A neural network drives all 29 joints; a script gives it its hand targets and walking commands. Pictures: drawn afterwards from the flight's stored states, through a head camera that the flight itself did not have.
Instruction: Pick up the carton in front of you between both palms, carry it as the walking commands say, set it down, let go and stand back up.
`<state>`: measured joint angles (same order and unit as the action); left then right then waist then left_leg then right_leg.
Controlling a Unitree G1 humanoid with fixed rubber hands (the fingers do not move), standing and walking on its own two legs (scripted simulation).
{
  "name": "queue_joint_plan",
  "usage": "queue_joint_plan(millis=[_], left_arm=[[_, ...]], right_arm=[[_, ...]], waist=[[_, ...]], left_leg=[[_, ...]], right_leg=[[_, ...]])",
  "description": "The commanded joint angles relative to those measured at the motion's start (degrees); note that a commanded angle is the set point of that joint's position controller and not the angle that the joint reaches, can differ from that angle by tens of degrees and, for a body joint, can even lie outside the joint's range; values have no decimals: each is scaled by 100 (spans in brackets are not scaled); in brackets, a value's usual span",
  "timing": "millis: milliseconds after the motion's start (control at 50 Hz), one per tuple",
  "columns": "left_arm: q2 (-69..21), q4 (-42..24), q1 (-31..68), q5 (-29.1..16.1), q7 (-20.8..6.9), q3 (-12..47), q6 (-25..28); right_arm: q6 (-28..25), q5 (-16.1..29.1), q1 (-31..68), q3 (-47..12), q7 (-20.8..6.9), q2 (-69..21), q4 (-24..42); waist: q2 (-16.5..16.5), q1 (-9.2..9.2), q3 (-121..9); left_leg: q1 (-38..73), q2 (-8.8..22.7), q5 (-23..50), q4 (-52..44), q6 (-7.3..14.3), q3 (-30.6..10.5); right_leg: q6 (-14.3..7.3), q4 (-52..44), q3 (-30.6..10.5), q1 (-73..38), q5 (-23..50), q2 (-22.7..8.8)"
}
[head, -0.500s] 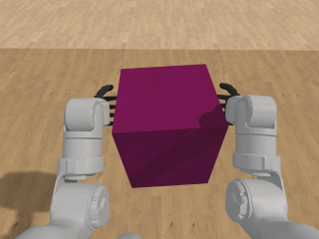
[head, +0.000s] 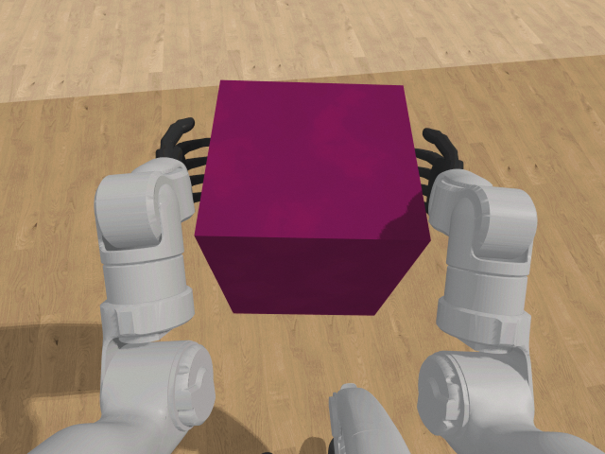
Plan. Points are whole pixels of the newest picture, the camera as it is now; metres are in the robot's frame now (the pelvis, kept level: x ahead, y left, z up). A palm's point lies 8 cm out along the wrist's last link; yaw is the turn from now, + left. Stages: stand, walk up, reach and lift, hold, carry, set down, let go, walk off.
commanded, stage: carry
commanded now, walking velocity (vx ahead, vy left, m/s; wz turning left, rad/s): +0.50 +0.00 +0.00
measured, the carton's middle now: (307, 213) +0.40 -0.03 +0.06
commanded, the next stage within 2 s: none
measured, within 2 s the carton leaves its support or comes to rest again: neither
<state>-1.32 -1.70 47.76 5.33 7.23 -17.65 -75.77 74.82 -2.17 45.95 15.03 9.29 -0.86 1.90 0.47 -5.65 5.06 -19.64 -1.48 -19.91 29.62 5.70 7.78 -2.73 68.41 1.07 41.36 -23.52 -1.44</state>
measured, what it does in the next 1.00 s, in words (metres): climbs: right foot, then left foot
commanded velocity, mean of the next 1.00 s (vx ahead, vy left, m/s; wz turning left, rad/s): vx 0.50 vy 0.00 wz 0.00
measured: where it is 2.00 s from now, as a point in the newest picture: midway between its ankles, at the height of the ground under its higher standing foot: (274, 147)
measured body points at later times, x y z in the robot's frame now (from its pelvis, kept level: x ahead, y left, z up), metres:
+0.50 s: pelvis +0.32 -0.04 +0.03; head +0.37 -0.05 +0.48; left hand +0.69 +0.15 +0.18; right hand +0.73 -0.15 +0.18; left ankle +0.41 +0.10 -0.63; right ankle +0.29 -0.11 -0.71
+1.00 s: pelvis +0.63 -0.01 +0.05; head +0.68 +0.00 +0.50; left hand +1.03 +0.13 +0.21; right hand +1.02 -0.17 +0.21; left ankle +0.58 +0.07 -0.68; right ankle +0.76 -0.14 -0.62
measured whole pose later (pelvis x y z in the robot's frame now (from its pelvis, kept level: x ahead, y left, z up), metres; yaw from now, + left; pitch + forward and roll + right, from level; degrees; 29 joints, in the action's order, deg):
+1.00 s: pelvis +0.63 -0.01 +0.05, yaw +1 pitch +5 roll +0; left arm -0.2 -0.7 47.3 4.9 6.8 -16.9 -76.8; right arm 75.5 -1.9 47.0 14.8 9.0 -0.6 -0.6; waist -0.4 -4.0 -0.1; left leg -14.4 -0.6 -23.5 27.6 3.3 6.3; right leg -1.6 52.0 2.5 43.6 -17.0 -3.4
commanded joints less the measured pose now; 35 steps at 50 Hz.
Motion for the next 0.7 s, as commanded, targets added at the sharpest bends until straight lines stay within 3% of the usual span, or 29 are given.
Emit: queue_joint_plan(millis=[0,100,120,140,160,180,200,220,260,280,320,420,480,560,600,620,640,660,680], left_arm=[[-5279,-342,3804,-1871,-928,3572,153],[-5193,122,3606,-1902,-1024,3727,19],[-5222,269,3658,-1955,-1063,3711,1],[-5289,448,3645,-2012,-1106,3691,-10],[-5370,612,3598,-2076,-1155,3648,-5],[-5463,738,3491,-2166,-1209,3606,12],[-5445,904,3641,-2176,-1246,3538,80],[-5653,859,3742,-2335,-1306,3609,98],[-6152,366,4369,-2800,-1402,3829,152],[-6332,105,4704,-3006,-1428,3920,179],[-6536,-248,5036,-3277,-1446,4008,208],[-6290,-511,4935,-3370,-1437,3984,169],[-6012,-353,4638,-3218,-1417,3929,80],[-5756,202,4225,-2922,-1439,3776,-6],[-5708,480,4068,-2801,-1448,3680,-18],[-5724,582,4041,-2777,-1452,3642,-18],[-5736,642,4056,-2724,-1460,3614,-2],[-5841,672,4116,-2726,-1474,3600,-1],[-5893,652,4270,-2705,-1469,3555,16]], right_arm=[[-15,2960,4937,-3977,-1572,-6042,893],[83,2673,4392,-3802,-1656,-5776,59],[86,2603,4381,-3755,-1664,-5768,-106],[94,2535,4290,-3683,-1664,-5750,-290],[95,2476,4216,-3635,-1667,-5758,-442],[90,2427,4284,-3593,-1680,-5764,-553],[95,2373,4267,-3451,-1698,-5921,-678],[66,2312,4464,-3414,-1677,-5912,-716],[-5,2238,4514,-3324,-1568,-6014,-574],[-35,2163,4460,-3249,-1493,-6027,-478],[-80,2006,4381,-3146,-1349,-5961,-332],[-109,1743,4236,-3222,-1108,-5634,-30],[-28,1711,4159,-3337,-1073,-5472,-39],[81,1709,3975,-3408,-1149,-5424,-409],[111,1796,4005,-3378,-1223,-5485,-608],[113,1844,3956,-3338,-1265,-5548,-753],[93,1909,3940,-3301,-1314,-5603,-825],[52,1935,3949,-3255,-1358,-5567,-865],[-3,2054,4074,-3289,-1395,-5747,-879]], waist=[[517,116,-3505],[755,170,-3032],[817,279,-3065],[803,509,-3263],[626,835,-3700],[92,1131,-4105],[-1683,985,-4287],[-1551,1025,-3972],[-347,1055,-3566],[-145,995,-3499],[-352,873,-3570],[-547,963,-3457],[-627,1035,-3220],[-873,1041,-2901],[-1039,802,-3000],[-1006,484,-3359],[-725,145,-3831],[579,77,-4484],[1618,32,-4256]], left_leg=[[3141,1534,2735,-585,840,-1831],[2608,1212,3928,-452,457,-882],[2495,1180,4782,-147,336,-671],[2253,1096,5394,555,150,-338],[1656,997,4967,1466,-96,-49],[440,829,2965,2634,-268,-185],[-1484,-226,-283,4044,-505,-398],[-2390,-173,-901,5066,-375,-939],[-2748,149,-530,5234,-292,-1006],[-2686,265,-318,4909,-294,-1007],[-2460,324,-170,4406,-292,-919],[-2952,452,-50,3453,-415,-619],[-2820,418,451,2435,-446,-385],[-2166,90,861,1141,-326,140],[-1095,-285,697,522,-179,524],[167,-407,966,84,-74,664],[1754,-9,829,41,22,148],[3296,1662,51,-147,722,-2754],[3899,2122,1115,-855,1331,-4621]], right_leg=[[51,-957,165,636,231,-100],[-77,-2947,851,-601,1189,294],[-155,-3261,1048,-1145,1207,484],[-247,-3691,1264,-2067,1316,669],[-290,-3882,1290,-3488,1409,603],[-416,-3943,-256,-4896,397,-457],[-1321,-4650,-3561,-5944,858,-1898],[-1578,-4753,-3913,-6106,1305,-1910],[-1312,-4323,-2649,-5595,2768,-1602],[-1117,-4354,-2248,-5299,2758,-1482],[-923,-4505,-1888,-5062,2366,-1343],[-1147,-4780,-1399,-5185,2419,-1384],[-1049,-4753,-902,-5177,3098,-1185],[-798,-4519,-277,-5156,4341,-967],[-527,-3843,202,-4923,5890,-877],[-302,-3016,536,-4522,6121,-790],[-88,-1985,617,-3616,4870,-697],[182,-507,474,-1893,2626,-175],[244,740,99,-279,-454,756]])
